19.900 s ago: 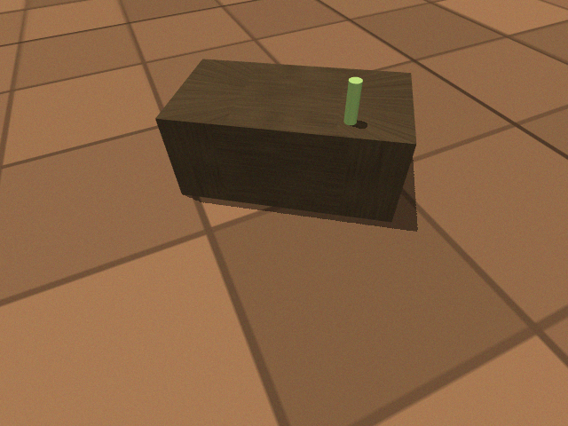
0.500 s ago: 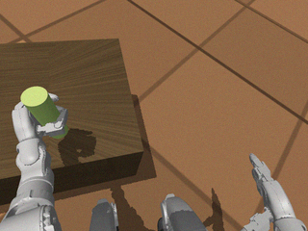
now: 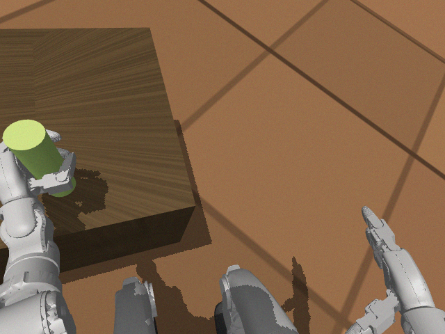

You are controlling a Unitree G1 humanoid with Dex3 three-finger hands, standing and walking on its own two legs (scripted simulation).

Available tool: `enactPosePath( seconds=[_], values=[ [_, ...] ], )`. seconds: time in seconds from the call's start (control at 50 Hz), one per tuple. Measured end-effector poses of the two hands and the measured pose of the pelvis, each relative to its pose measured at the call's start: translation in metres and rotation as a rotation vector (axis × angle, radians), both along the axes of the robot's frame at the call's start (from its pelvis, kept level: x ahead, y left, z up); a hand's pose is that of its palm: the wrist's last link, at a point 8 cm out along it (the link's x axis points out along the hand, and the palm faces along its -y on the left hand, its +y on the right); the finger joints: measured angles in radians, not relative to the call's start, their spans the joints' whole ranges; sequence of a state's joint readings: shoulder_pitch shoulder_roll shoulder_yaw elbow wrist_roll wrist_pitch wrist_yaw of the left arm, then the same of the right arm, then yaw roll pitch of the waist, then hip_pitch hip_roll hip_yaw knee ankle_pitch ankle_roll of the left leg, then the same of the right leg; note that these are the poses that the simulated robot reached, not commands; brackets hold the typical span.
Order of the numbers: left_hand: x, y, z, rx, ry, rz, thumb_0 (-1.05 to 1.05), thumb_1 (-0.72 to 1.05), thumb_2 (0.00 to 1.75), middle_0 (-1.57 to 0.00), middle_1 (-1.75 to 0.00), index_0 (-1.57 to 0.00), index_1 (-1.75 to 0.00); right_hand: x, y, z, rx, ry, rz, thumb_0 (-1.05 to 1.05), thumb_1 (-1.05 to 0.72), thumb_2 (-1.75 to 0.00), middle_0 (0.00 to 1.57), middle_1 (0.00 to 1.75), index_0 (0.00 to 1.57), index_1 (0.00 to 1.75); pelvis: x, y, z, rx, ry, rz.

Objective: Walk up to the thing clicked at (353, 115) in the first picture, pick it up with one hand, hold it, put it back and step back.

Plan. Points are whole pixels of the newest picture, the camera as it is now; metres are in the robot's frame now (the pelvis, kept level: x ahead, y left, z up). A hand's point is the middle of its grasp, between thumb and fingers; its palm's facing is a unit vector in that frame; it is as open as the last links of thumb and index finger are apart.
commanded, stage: lower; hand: left
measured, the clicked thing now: (46, 163) +0.45 +0.24 -0.04
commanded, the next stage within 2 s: loosen in 0.48 s
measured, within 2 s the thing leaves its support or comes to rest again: rests again in 0.24 s
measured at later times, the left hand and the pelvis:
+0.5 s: hand (58, 170) +0.45 +0.23 -0.07, palm faces +0.26 -0.97 -0.02, open 7.0 cm; pelvis +0.00 +0.00 -0.02, yaw +0 degrees
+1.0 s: hand (61, 171) +0.45 +0.22 -0.08, palm faces +0.26 -0.97 +0.01, open 11.4 cm; pelvis -0.01 +0.00 -0.03, yaw -1 degrees
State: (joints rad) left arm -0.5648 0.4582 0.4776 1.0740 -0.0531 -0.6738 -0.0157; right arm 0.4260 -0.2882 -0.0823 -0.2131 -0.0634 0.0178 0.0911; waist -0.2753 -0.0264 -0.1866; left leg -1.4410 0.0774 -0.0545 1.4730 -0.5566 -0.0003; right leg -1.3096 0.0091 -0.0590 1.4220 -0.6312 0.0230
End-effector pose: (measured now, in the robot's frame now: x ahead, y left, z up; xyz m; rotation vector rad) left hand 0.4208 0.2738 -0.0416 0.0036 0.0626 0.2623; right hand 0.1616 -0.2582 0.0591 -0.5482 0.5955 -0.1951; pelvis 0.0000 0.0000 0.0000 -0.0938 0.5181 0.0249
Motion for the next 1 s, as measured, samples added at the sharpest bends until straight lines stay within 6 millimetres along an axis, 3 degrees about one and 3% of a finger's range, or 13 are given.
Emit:
enactPosePath(
  seconds=[0.38, 0.68, 0.84, 1.0],
  values=[
    [-0.001, -0.001, -0.026, 0.006, 0.02, -0.011, -0.02, -0.07, 1.17, -0.9, -1.1, -0.92, -1.12, 0.002, 0.003, 0.001, -0.029, -0.017, 0.017, -0.01, 0.51, -0.06, 0.06, 0.06, 0.06, 0.06, -0.001, 0.001, -0.013, -0.007, 0.021, -0.003],
    [-0.004, -0.001, -0.027, 0.01, -0.015, -0.003, -0.02, -0.07, 1.16, -0.9, -1.1, -0.92, -1.12, -0.004, 0.004, -0.001, -0.034, -0.042, 0.036, -0.01, 0.51, -0.05, 0.06, 0.06, 0.06, 0.06, -0.009, 0.0, -0.022, -0.01, 0.021, -0.001],
    [-0.004, 0.0, -0.033, -0.01, -0.016, 0.004, -0.01, -0.09, 0.86, -0.93, -0.96, -0.95, -0.96, -0.009, 0.006, 0.0, -0.048, -0.043, 0.03, -0.01, 0.51, -0.04, 0.06, 0.06, 0.06, 0.06, -0.013, 0.002, -0.025, -0.014, 0.022, -0.001],
    [-0.001, -0.002, -0.037, -0.014, -0.013, -0.002, 0.0, -0.27, 0.45, -0.71, -0.63, -0.73, -0.62, -0.011, 0.008, 0.0, -0.062, -0.032, 0.021, -0.01, 0.51, -0.05, 0.06, 0.06, 0.07, 0.06, -0.012, 0.004, -0.026, -0.016, 0.027, -0.004]
  ],
)
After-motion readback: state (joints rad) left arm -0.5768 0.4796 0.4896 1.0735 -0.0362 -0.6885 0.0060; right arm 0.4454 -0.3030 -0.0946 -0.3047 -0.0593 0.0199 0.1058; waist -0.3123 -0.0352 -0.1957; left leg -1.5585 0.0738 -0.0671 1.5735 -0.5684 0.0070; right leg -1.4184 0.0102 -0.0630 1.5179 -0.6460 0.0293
